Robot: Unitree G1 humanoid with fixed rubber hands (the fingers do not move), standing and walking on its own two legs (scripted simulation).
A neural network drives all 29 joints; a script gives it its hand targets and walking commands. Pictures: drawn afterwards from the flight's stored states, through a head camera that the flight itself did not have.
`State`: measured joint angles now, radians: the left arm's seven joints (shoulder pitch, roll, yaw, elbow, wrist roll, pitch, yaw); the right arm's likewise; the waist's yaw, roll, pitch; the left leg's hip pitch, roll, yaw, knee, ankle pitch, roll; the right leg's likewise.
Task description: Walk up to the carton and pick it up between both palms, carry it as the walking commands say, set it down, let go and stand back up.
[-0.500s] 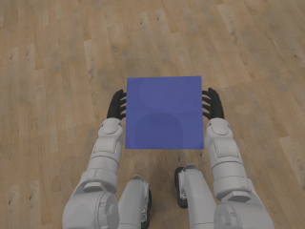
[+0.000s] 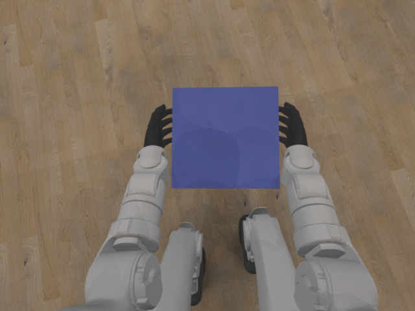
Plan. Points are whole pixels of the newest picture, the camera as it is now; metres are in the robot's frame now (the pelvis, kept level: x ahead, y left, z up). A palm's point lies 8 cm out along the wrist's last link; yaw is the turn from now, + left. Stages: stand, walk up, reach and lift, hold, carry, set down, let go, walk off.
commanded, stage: set down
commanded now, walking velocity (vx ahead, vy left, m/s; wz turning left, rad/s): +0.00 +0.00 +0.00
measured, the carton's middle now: (223, 146) +0.43 -0.02 -0.17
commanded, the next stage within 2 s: none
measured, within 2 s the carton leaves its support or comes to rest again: neither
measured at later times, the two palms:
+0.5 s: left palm (170, 144) +0.44 +0.10 -0.16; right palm (289, 140) +0.44 -0.17 -0.18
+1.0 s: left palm (171, 145) +0.46 +0.12 -0.26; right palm (273, 141) +0.46 -0.15 -0.27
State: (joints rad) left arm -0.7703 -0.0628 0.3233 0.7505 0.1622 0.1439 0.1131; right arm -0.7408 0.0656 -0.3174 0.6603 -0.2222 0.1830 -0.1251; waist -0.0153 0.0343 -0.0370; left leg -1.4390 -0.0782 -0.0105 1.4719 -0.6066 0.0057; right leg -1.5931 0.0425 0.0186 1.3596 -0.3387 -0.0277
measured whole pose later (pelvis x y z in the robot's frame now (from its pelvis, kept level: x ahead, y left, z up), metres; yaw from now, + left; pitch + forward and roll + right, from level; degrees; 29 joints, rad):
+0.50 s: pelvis -0.02 -0.01 -0.07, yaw +3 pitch +38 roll +5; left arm -0.98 -0.04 0.42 0.83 0.12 0.18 0.14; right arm -0.98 -0.02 -0.32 0.77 -0.20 0.24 -0.12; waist -0.02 0.06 -0.03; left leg -1.73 -0.10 0.02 1.71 -0.65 0.00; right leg -1.91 0.06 0.05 1.61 -0.36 -0.02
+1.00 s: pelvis -0.02 +0.00 -0.14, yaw +3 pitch +43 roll +5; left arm -1.08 0.01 0.36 0.81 0.11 0.21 0.15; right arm -1.08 -0.05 -0.32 0.77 -0.20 0.24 -0.12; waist -0.02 0.03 0.00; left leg -1.98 -0.11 0.03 1.92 -0.70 -0.01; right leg -2.17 0.06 0.05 1.79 -0.38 -0.01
